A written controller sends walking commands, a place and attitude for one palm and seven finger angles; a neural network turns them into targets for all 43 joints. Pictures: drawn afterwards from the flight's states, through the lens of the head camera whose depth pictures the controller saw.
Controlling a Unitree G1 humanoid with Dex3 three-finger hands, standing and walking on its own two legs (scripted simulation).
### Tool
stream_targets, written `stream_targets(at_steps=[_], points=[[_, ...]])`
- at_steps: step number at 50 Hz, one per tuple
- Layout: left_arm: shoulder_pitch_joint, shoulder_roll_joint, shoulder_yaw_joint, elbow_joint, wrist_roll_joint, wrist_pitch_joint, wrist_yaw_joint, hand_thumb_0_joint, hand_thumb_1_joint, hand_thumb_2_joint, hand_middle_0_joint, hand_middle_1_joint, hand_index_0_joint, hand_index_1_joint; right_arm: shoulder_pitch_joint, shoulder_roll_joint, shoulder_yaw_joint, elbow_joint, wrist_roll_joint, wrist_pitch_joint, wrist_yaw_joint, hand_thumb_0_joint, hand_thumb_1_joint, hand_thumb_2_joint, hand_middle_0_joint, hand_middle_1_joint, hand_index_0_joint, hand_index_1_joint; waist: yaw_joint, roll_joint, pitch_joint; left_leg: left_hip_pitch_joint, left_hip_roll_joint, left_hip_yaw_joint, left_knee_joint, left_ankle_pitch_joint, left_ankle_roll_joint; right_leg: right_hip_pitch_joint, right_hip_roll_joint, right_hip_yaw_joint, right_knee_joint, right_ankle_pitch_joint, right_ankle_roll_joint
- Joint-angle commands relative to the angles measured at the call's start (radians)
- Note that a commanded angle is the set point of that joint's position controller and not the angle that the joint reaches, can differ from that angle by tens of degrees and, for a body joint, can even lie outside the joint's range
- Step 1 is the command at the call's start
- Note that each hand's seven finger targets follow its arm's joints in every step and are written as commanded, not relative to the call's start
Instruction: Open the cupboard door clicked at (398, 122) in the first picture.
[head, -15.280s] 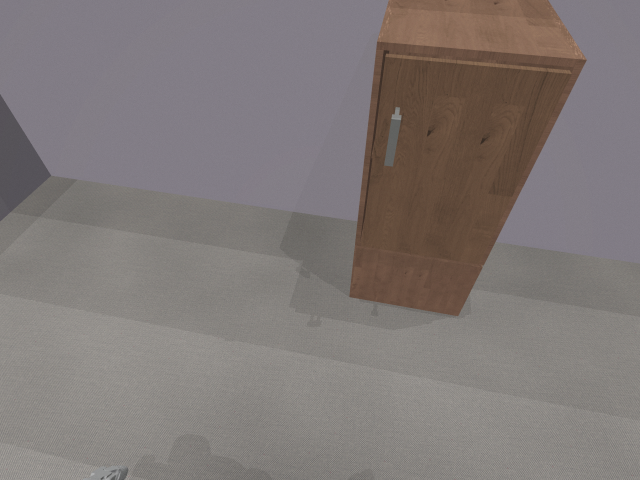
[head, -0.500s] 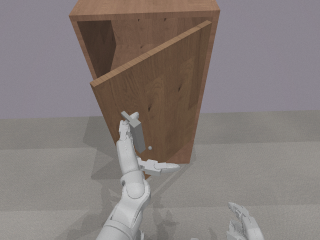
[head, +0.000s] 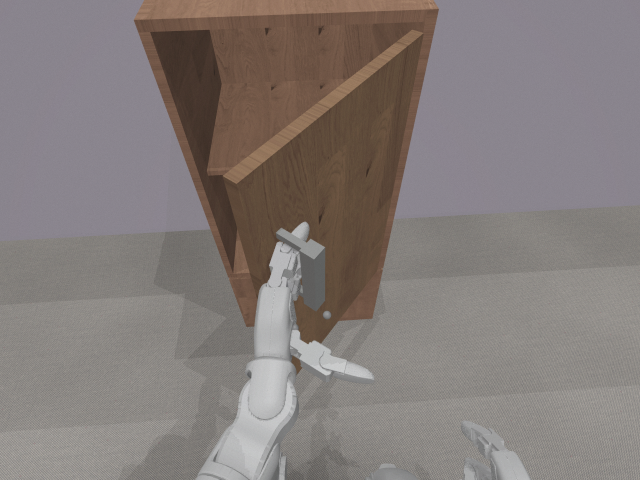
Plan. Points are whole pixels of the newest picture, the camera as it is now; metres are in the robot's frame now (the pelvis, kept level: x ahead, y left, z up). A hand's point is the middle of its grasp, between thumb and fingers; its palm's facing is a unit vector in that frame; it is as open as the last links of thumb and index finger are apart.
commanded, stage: slide the hand sideways off the handle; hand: left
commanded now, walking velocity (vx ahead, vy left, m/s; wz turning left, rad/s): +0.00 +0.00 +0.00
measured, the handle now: (300, 270) +0.37 +0.04 +0.06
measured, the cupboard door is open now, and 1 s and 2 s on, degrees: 50 49 49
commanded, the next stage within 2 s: draw the hand back to the body in 0.76 s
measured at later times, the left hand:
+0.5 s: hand (291, 358) +0.25 +0.04 +0.06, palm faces +0.02 -1.00 +0.02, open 16.2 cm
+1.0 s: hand (258, 381) +0.22 +0.07 +0.07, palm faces +0.03 -1.00 -0.03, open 16.3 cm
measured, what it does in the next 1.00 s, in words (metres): stands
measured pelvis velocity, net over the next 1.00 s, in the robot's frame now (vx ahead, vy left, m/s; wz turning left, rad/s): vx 0.02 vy -0.03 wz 0.03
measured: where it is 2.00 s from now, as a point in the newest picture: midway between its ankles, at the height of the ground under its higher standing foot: outside the picture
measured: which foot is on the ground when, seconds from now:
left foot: down 0.00-1.00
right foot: down 0.00-1.00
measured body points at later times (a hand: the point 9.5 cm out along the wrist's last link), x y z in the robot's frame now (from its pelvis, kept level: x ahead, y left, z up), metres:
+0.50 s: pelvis +0.02 -0.01 +0.00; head +0.06 -0.03 +0.45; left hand +0.24 +0.10 +0.06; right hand +0.21 -0.22 -0.08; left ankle +0.06 +0.13 -0.66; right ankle -0.01 -0.11 -0.66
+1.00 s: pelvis +0.02 -0.03 -0.01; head +0.06 -0.05 +0.44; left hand +0.21 +0.13 +0.08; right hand +0.20 -0.25 -0.10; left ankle +0.06 +0.13 -0.66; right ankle -0.01 -0.11 -0.66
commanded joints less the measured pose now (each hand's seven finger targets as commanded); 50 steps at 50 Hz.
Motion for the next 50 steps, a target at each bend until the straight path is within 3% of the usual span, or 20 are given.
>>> stream_targets(at_steps=[1, 3, 5, 11, 17, 21, 22, 30, 32, 36, 40, 43, 46, 50], points=[[-0.1, -0.03, 0.012, -0.272, 0.01, -0.066, 0.007, 0.0, -0.5, 0.3, -0.15, -0.3, -0.15, -0.3, -0.103, -0.104, -0.032, -0.184, 0.006, -0.04, -0.013, 0.0, -0.9, -0.9, 0.2, 0.3, 0.2, 0.3, 0.015, -0.114, -0.224, 0.255, -0.028, -0.019, -0.149, 0.092, 0.026, 0.039, 0.018, -0.024, -0.215, 0.204, -0.022], [-0.042, -0.027, 0.008, -0.319, 0.004, -0.069, -0.002, 0.0, -0.5, 0.3, -0.15, -0.3, -0.15, -0.3, -0.101, -0.101, -0.032, -0.194, 0.007, -0.042, -0.016, 0.0, -0.9, -0.9, 0.2, 0.3, 0.2, 0.3, 0.023, -0.099, -0.224, 0.257, -0.029, -0.016, -0.15, 0.098, 0.025, 0.05, 0.018, -0.022, -0.215, 0.216, -0.022], [0.0, -0.038, -0.017, -0.361, 0.005, -0.071, -0.009, 0.0, -0.5, 0.3, -0.15, -0.3, -0.15, -0.3, -0.105, -0.097, -0.03, -0.204, 0.01, -0.045, -0.016, 0.0, -0.9, -0.9, 0.2, 0.3, 0.2, 0.3, 0.015, -0.086, -0.212, 0.264, -0.029, -0.016, -0.146, 0.106, 0.025, 0.043, 0.018, -0.023, -0.215, 0.229, -0.021], [0.094, 0.01, -0.01, -0.444, 0.007, -0.081, -0.043, 0.0, -0.5, 0.3, -0.15, -0.3, -0.15, -0.3, -0.098, -0.098, -0.025, -0.216, 0.011, -0.058, -0.027, 0.0, -0.9, -0.9, 0.2, 0.3, 0.2, 0.3, 0.007, -0.108, -0.191, 0.248, -0.031, -0.025, -0.132, 0.093, 0.028, 0.036, 0.016, -0.016, -0.21, 0.222, -0.016], [0.215, 0.03, -0.007, -0.528, -0.019, -0.081, -0.092, 0.0, -0.5, 0.3, -0.15, -0.3, -0.15, -0.3, -0.101, -0.095, -0.021, -0.24, 0.015, -0.071, -0.035, 0.0, -0.9, -0.9, 0.2, 0.3, 0.2, 0.3, 0.013, -0.064, -0.2, 0.254, -0.037, -0.02, -0.119, 0.115, 0.027, 0.042, 0.014, -0.014, -0.2, 0.265, -0.014], [0.301, 0.066, 0.021, -0.549, -0.033, -0.075, -0.117, 0.0, -0.5, 0.3, -0.15, -0.3, -0.15, -0.3, -0.088, -0.096, -0.017, -0.25, 0.015, -0.077, -0.039, 0.0, -0.9, -0.9, 0.2, 0.3, 0.2, 0.3, 0.011, -0.109, -0.178, 0.228, -0.04, -0.022, -0.106, 0.129, 0.03, 0.057, 0.014, -0.007, -0.199, 0.302, -0.009], [0.3, 0.065, 0.02, -0.575, -0.037, -0.08, -0.127, 0.0, -0.5, 0.3, -0.15, -0.3, -0.15, -0.3, -0.091, -0.097, -0.018, -0.252, 0.012, -0.08, -0.041, 0.0, -0.9, -0.9, 0.2, 0.3, 0.2, 0.3, 0.008, -0.087, -0.189, 0.229, -0.041, -0.019, -0.098, 0.141, 0.031, 0.057, 0.011, -0.004, -0.193, 0.324, -0.007], [0.489, 0.135, 0.1, -0.652, -0.091, -0.111, -0.21, 0.0, -0.5, 0.3, -0.15, -0.3, -0.15, -0.3, -0.074, -0.096, -0.021, -0.266, 0.014, -0.094, -0.048, 0.0, -0.9, -0.9, 0.2, 0.3, 0.2, 0.3, 0.02, -0.1, -0.204, 0.188, -0.048, -0.015, -0.065, 0.183, 0.028, 0.105, -0.003, 0.021, -0.172, 0.47, 0.012], [0.509, 0.134, 0.082, -0.68, -0.101, -0.127, -0.235, 0.0, -0.5, 0.3, -0.15, -0.3, -0.15, -0.3, -0.07, -0.1, -0.021, -0.274, 0.017, -0.103, -0.048, 0.0, -0.9, -0.9, 0.2, 0.3, 0.2, 0.3, 0.009, -0.077, -0.186, 0.179, -0.048, -0.017, -0.055, 0.179, 0.03, 0.087, -0.005, 0.021, -0.167, 0.465, 0.014], [0.577, 0.151, 0.096, -0.7, -0.126, -0.15, -0.281, 0.0, -0.5, 0.3, -0.15, -0.3, -0.15, -0.3, -0.058, -0.105, -0.029, -0.274, 0.021, -0.12, -0.054, 0.0, -0.9, -0.9, 0.2, 0.3, 0.2, 0.3, 0.004, -0.097, -0.191, 0.153, -0.049, -0.024, -0.036, 0.17, 0.032, 0.08, -0.008, 0.029, -0.157, 0.473, 0.022], [0.537, 0.166, 0.103, -0.705, -0.129, -0.162, -0.298, 0.0, -0.5, 0.3, -0.15, -0.3, -0.15, -0.3, -0.058, -0.112, -0.032, -0.275, 0.02, -0.129, -0.063, 0.0, -0.9, -0.9, 0.2, 0.3, 0.2, 0.3, -0.004, -0.104, -0.174, 0.116, -0.048, -0.028, -0.014, 0.12, 0.034, 0.032, -0.01, 0.039, -0.156, 0.376, 0.021], [0.526, 0.181, 0.124, -0.704, -0.131, -0.156, -0.288, 0.0, -0.5, 0.3, -0.15, -0.3, -0.15, -0.3, -0.055, -0.111, -0.034, -0.275, 0.022, -0.133, -0.067, 0.0, -0.9, -0.9, 0.2, 0.3, 0.2, 0.3, 0.001, -0.098, -0.188, 0.115, -0.045, -0.026, -0.007, 0.113, 0.034, 0.022, -0.008, 0.045, -0.158, 0.347, 0.019], [0.559, 0.261, 0.205, -0.795, -0.141, -0.132, -0.272, 0.0, -0.5, 0.3, -0.15, -0.3, -0.15, -0.3, -0.048, -0.105, -0.036, -0.293, 0.03, -0.121, -0.075, 0.0, -0.9, -0.9, 0.2, 0.3, 0.2, 0.3, 0.036, -0.069, -0.25, 0.166, -0.047, -0.016, -0.042, 0.15, 0.034, 0.109, -0.006, 0.055, -0.182, 0.387, 0.017], [0.604, 0.251, 0.239, -0.806, -0.185, -0.069, -0.29, 0.0, -0.5, 0.3, -0.15, -0.3, -0.15, -0.3, -0.05, -0.098, -0.027, -0.292, 0.046, -0.11, -0.091, 0.0, -0.9, -0.9, 0.2, 0.3, 0.2, 0.3, 0.027, -0.105, -0.185, 0.199, -0.049, -0.008, -0.087, 0.146, 0.035, 0.163, -0.008, 0.056, -0.251, 0.429, 0.034]])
